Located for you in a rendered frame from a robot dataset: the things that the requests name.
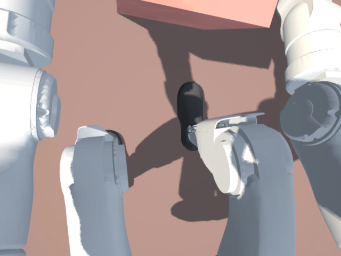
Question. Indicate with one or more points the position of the left robot forearm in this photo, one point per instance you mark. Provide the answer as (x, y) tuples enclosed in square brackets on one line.
[(25, 27)]

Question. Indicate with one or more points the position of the left robot upper arm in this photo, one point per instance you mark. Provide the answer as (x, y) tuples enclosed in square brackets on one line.
[(29, 111)]

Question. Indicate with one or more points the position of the robot left foot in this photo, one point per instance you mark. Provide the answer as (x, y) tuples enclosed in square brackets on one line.
[(115, 135)]

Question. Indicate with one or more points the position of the right robot upper arm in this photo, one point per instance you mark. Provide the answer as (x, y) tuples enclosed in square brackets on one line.
[(312, 121)]

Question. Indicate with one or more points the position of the robot right shin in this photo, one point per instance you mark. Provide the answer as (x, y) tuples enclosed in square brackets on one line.
[(206, 133)]

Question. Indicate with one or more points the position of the carton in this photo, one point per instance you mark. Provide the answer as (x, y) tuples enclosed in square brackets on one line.
[(203, 14)]

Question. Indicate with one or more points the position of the right robot forearm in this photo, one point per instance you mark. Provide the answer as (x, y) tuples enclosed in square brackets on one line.
[(311, 32)]

